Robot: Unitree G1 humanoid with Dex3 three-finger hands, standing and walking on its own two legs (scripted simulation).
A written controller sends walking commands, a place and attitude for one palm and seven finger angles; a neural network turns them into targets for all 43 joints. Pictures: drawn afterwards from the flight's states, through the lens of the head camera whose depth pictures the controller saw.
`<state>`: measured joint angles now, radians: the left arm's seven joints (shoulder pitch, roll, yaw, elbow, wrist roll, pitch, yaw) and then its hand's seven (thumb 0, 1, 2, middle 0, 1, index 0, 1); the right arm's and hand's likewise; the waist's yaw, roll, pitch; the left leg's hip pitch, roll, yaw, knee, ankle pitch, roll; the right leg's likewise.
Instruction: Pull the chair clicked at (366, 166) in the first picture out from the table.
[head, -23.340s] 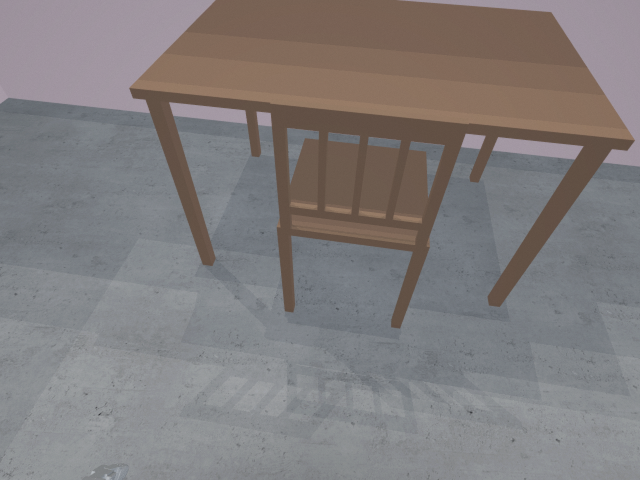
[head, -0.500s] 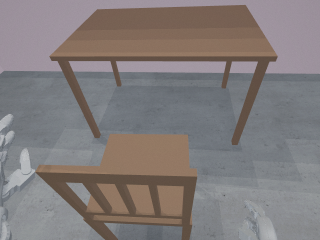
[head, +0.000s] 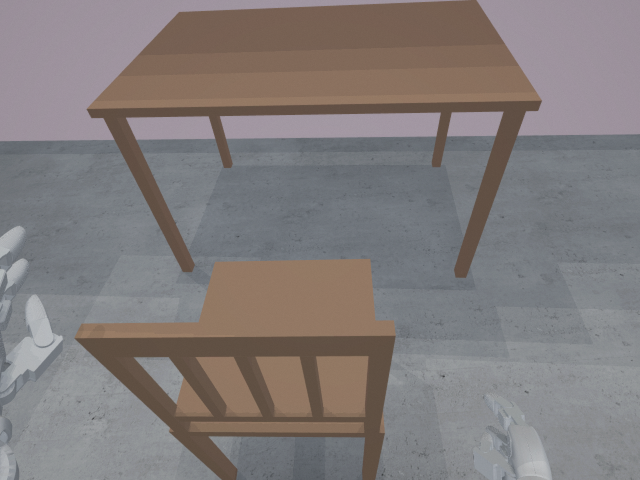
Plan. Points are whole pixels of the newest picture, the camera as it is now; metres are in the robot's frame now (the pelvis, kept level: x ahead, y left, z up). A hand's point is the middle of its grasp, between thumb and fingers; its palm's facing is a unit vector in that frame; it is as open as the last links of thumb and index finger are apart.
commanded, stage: step back with the hand held close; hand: left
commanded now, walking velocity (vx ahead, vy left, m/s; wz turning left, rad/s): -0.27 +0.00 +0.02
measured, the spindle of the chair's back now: (257, 384) +0.28 +0.14 -0.12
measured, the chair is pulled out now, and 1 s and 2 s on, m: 0.58 0.58 0.58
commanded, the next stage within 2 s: stop stepping back and stand still in 1.82 s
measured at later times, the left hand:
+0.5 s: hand (5, 427) +0.13 +0.28 +0.15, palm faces +0.45 -0.75 -0.48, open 7.4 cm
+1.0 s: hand out of the picture +0.10 +0.28 +0.16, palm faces +0.47 -0.73 -0.50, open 7.4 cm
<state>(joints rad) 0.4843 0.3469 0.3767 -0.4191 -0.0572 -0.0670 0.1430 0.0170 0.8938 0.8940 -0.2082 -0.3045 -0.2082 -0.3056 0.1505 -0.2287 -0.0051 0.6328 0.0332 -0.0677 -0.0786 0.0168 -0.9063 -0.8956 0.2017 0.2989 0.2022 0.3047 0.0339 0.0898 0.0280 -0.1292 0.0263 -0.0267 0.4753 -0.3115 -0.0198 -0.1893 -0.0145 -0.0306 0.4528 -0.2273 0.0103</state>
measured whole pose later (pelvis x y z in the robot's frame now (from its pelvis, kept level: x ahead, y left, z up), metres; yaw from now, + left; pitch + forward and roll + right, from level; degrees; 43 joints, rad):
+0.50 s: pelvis -0.07 +0.01 -0.01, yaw +0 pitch +0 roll -1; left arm 0.55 0.39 0.40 -0.50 -0.02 -0.10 0.19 0.02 0.89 0.89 -0.21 -0.30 -0.21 -0.31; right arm 0.21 -0.22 -0.02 0.61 0.03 -0.05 -0.11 0.02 -0.91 -0.90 0.20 0.30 0.20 0.30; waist 0.01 0.02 0.02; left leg -0.33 0.02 -0.02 0.58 -0.25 0.00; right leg -0.36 -0.02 -0.03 0.48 -0.15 0.02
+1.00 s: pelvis -0.10 +0.01 -0.02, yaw +2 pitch +1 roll -2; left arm 0.54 0.42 0.45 -0.58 0.00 -0.16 0.19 0.02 0.89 0.89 -0.21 -0.31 -0.21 -0.31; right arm 0.20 -0.21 -0.02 0.61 0.01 -0.10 -0.08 0.02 -0.90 -0.90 0.20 0.30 0.20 0.30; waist 0.00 0.00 0.04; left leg -0.45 0.04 -0.02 0.67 -0.23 0.00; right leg -0.45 -0.02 -0.03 0.56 -0.14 0.02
